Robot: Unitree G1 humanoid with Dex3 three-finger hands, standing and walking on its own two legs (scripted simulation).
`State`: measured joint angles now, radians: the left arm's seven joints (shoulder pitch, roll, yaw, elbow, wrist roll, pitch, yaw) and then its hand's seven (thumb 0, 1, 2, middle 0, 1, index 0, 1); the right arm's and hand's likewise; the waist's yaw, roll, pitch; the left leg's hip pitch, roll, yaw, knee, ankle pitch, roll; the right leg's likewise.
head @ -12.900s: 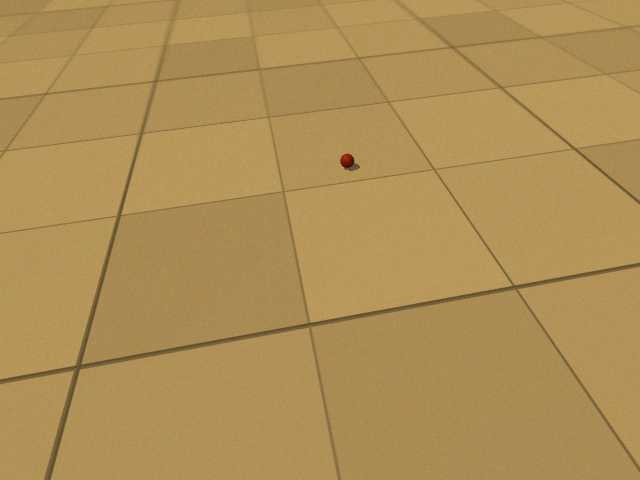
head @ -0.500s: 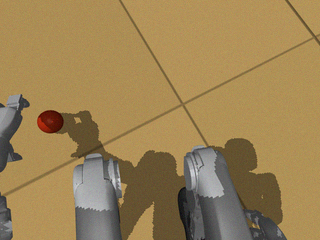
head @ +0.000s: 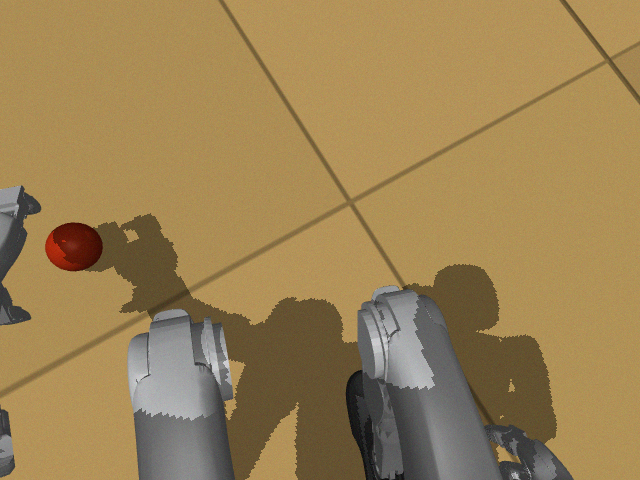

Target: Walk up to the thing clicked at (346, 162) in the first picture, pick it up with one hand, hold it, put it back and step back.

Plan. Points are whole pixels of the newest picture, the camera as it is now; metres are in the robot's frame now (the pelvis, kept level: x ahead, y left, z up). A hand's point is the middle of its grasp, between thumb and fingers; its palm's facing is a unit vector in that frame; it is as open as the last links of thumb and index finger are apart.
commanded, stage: approach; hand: left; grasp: from above
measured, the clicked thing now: (74, 246) +0.44 +0.35 -0.29
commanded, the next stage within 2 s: close in in 0.46 s
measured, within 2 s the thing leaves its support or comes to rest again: neither
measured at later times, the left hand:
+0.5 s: hand (63, 197) +0.47 +0.32 -0.15, palm faces -0.36 -0.05 -0.93, open 14.1 cm
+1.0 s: hand (63, 267) +0.40 +0.34 -0.23, palm faces -0.41 -0.17 -0.90, open 14.1 cm
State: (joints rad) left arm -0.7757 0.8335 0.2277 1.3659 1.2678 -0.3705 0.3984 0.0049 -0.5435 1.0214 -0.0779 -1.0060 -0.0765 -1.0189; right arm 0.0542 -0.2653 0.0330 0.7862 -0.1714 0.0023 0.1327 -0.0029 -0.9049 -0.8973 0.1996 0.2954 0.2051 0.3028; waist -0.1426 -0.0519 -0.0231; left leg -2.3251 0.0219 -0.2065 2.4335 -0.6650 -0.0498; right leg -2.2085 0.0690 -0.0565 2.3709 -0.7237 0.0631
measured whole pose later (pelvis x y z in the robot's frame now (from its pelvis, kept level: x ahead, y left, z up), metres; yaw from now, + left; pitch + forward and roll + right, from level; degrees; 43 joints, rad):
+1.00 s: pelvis +0.00 +0.01 -0.02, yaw -2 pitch +27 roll -11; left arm -0.84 0.90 0.19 1.50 1.37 -0.45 0.55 0.00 -0.51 0.97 -0.08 -1.00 -0.09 -1.00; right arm -0.01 -0.29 0.13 0.75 -0.22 0.00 0.14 0.00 -0.90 -0.89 0.20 0.30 0.21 0.30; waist -0.22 -0.13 0.05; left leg -2.35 0.01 -0.25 2.52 -0.66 -0.04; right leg -2.21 0.08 -0.09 2.41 -0.72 0.05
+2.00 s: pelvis +0.00 +0.01 -0.03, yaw -6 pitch +26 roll -13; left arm -0.95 0.99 0.15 1.71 1.31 -0.28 0.64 0.00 -0.35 0.90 -0.16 -0.98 -0.19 -0.97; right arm 0.00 -0.31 0.25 0.74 -0.29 -0.17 0.20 0.00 -0.89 -0.89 0.20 0.30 0.20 0.30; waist -0.29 -0.15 0.10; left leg -2.37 0.03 -0.29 2.57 -0.68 -0.03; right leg -2.22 0.11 -0.12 2.42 -0.69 0.07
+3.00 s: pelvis +0.00 +0.02 -0.03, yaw -7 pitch +25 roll -14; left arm -0.93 1.00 0.18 1.69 1.27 -0.25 0.63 0.00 0.09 0.57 -0.51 -0.75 -0.60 -0.72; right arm 0.02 -0.33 0.27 0.72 -0.29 -0.25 0.25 0.00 -0.89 -0.89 0.20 0.30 0.20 0.30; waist -0.30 -0.15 0.14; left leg -2.36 0.03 -0.31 2.59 -0.69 -0.02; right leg -2.21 0.11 -0.13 2.43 -0.69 0.08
